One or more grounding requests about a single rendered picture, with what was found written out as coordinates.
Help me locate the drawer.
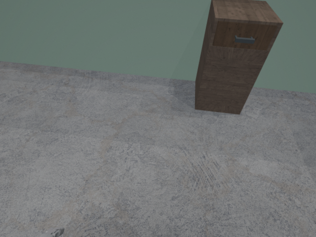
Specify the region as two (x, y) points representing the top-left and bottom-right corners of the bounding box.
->
(212, 21), (277, 50)

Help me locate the robot left hand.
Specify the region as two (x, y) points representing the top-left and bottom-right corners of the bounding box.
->
(40, 227), (65, 237)

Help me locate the cabinet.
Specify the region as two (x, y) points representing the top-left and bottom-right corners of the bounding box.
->
(195, 0), (283, 115)

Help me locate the handle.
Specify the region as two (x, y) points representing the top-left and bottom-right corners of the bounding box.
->
(235, 35), (255, 44)

